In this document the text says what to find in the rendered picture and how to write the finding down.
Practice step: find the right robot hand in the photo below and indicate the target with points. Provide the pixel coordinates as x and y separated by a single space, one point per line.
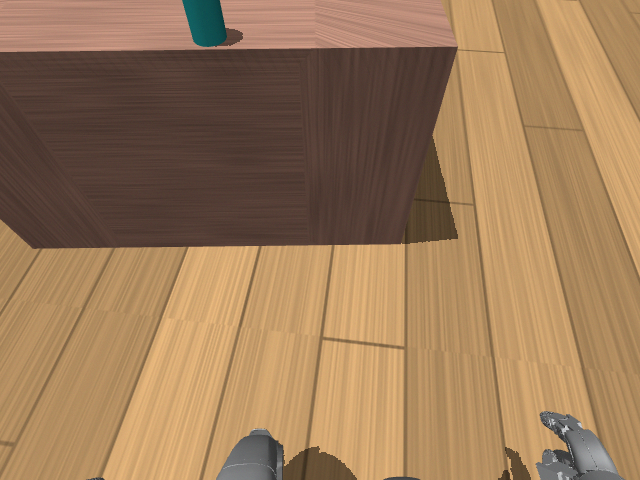
586 452

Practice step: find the can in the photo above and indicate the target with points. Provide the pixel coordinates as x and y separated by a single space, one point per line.
206 22

